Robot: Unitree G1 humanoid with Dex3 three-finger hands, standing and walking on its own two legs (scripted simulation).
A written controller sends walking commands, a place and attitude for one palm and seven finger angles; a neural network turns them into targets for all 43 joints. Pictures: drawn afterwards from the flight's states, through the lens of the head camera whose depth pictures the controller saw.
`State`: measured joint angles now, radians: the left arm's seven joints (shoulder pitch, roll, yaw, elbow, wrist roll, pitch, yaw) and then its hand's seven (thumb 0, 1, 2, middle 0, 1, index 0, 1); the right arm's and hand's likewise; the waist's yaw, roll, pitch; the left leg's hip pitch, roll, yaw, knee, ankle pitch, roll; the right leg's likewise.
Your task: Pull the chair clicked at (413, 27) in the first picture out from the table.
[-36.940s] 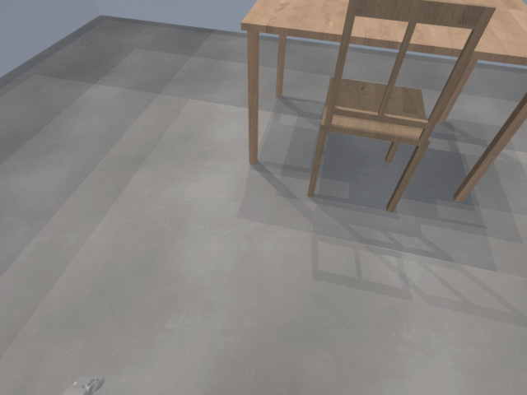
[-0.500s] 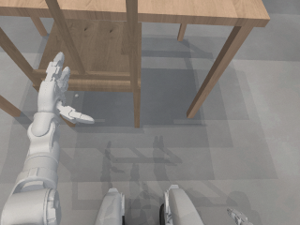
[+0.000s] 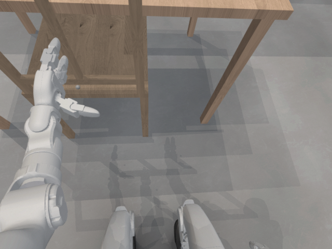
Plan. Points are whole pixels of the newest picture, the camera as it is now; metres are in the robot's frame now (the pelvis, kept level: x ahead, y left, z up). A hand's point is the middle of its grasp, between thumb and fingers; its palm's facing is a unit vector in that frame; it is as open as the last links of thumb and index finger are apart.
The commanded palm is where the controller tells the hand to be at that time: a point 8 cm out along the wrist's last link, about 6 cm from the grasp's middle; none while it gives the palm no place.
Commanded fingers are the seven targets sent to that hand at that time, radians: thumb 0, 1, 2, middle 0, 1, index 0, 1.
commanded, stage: push the fingers through the gap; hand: left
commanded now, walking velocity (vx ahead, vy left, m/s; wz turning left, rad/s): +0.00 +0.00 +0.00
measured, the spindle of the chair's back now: (58, 34) +0.62 +0.23 +0.06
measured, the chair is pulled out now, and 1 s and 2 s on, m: -0.10 -0.10 -0.10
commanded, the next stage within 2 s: hook a spindle and tug to test in 0.50 s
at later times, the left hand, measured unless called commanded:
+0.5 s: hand (77, 84) +0.49 +0.18 +0.03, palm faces +0.01 -1.00 -0.03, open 16.9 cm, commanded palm +0.46 +0.23 +0.03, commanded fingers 0.00 -0.50 0.30 -0.06 -0.08 -0.06 -0.08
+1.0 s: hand (78, 83) +0.50 +0.18 +0.03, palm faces +0.00 -1.00 -0.02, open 14.9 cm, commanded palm +0.47 +0.22 +0.03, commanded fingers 0.00 -0.16 0.44 -0.43 -1.23 -0.43 -1.23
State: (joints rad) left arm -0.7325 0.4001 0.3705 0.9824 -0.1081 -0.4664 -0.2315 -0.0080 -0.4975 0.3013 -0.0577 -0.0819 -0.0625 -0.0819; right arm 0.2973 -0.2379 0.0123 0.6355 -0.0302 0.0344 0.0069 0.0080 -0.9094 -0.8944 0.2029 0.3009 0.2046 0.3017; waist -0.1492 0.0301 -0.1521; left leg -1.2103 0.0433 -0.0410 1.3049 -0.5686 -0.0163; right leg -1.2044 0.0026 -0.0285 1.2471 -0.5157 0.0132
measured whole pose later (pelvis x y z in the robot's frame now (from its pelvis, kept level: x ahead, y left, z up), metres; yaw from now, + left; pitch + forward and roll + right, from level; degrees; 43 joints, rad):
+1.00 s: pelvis +0.00 +0.00 +0.00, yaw +0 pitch +28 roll -3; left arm -0.80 0.43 0.38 1.05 -0.09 -0.48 -0.22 -0.01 -0.47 0.31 -0.26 -0.72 -0.27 -0.72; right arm 0.29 -0.24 0.02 0.62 -0.03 0.08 0.02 0.01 -0.91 -0.89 0.20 0.30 0.20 0.30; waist -0.17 0.03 -0.14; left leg -1.24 0.04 -0.05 1.32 -0.57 -0.01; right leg -1.22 0.01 -0.04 1.25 -0.51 0.02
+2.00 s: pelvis +0.00 +0.01 +0.01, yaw +0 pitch +26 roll -3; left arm -0.64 0.35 0.32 0.91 -0.12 -0.48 -0.22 0.02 0.90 0.90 -0.50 -1.45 -0.50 -1.45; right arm 0.28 -0.23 0.01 0.62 -0.02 0.06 0.02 0.01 -0.91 -0.89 0.20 0.30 0.20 0.30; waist -0.13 0.02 -0.16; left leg -1.18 0.04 -0.05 1.29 -0.57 -0.01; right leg -1.16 0.00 -0.03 1.22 -0.51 0.02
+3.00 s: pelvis +0.00 +0.00 +0.00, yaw +0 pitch +26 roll -2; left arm -0.65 0.39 0.34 0.93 -0.12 -0.45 -0.25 -0.01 -0.54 0.20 -0.04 -0.12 -0.04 -0.12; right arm 0.28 -0.24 0.01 0.63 -0.02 0.03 0.01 0.01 -0.91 -0.89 0.20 0.30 0.20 0.30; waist -0.13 0.02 -0.15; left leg -1.18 0.04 -0.05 1.29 -0.56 -0.02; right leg -1.17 0.01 -0.03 1.23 -0.51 0.01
